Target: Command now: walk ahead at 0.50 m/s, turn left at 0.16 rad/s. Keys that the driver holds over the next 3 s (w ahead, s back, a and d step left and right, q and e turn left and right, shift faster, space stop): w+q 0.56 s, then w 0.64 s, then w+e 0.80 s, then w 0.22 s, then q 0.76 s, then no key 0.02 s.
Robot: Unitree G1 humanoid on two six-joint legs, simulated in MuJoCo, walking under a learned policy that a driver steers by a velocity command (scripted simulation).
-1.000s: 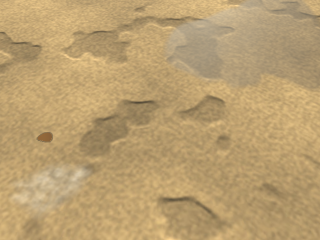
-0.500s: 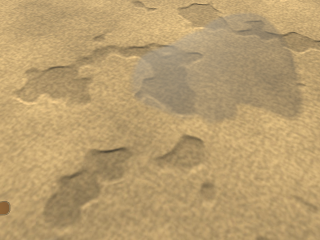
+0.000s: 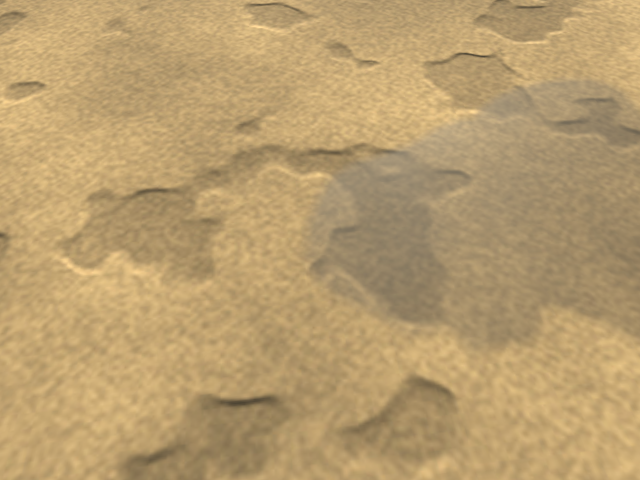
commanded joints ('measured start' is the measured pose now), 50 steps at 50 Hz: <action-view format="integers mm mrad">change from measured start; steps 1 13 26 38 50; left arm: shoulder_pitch -9 37 -358 71 -59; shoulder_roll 164 70 96 269 193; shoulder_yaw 31 -7 19 71 33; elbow -44 -109 -249 -167 -161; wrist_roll -5 10 5 -5 -15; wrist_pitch -15 -20 -23 -44 -18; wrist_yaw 13 14 12 -21 -5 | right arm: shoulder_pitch -79 312 204 404 26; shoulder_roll -25 -270 -160 -66 -43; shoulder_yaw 5 -74 -35 11 18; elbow -60 -54 -120 -117 -217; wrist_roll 7 17 8 17 -8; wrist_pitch -7 1 -4 -10 -10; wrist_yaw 14 40 -10 -8 7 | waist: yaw -3 -135 -99 25 -15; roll -96 210 33 -342 -107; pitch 61 -361 16 -350 14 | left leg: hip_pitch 33 1112 426 15 57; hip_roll -23 211 -53 -226 -34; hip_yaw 35 -773 -194 -120 7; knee -119 -458 -574 453 -32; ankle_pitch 115 -267 -50 -591 -53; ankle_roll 3 413 212 20 -13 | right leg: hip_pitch -41 -616 -487 449 -81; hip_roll -259 11 -104 -468 -246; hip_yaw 80 56 110 826 195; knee -121 1145 406 114 -75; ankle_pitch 175 -364 252 -115 259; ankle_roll -122 86 111 -264 -145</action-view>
